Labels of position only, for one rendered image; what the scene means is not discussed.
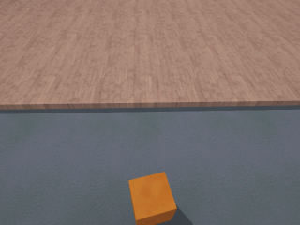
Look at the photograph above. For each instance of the carton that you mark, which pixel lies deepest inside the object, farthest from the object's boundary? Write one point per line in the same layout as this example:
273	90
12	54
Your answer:
152	199

